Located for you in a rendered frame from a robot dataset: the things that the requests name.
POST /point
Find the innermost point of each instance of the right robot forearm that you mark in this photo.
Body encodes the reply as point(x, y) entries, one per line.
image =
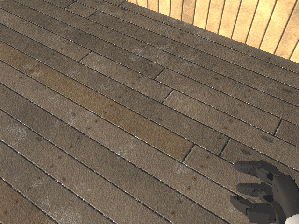
point(293, 219)

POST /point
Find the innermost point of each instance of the right robot hand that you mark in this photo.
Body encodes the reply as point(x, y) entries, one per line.
point(280, 201)

